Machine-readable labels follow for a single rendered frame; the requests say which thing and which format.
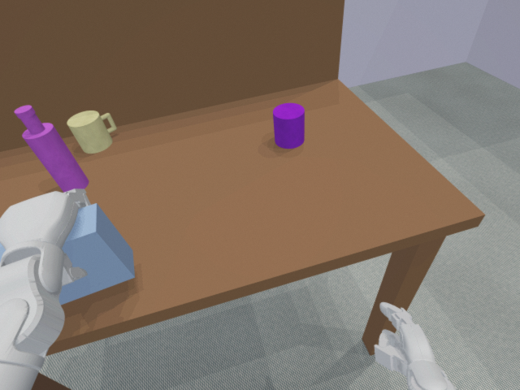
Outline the robot right forearm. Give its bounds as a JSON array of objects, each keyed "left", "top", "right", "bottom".
[{"left": 406, "top": 360, "right": 457, "bottom": 390}]

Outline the robot left hand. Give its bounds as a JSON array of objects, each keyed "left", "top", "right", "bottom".
[{"left": 0, "top": 188, "right": 91, "bottom": 286}]

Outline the table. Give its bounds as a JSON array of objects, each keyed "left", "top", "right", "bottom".
[{"left": 0, "top": 0, "right": 485, "bottom": 390}]

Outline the robot right hand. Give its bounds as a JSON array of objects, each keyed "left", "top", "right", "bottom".
[{"left": 375, "top": 302, "right": 436, "bottom": 376}]

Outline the robot left forearm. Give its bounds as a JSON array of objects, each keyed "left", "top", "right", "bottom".
[{"left": 0, "top": 241, "right": 65, "bottom": 390}]

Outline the sponge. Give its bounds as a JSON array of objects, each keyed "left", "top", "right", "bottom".
[{"left": 0, "top": 203, "right": 135, "bottom": 305}]

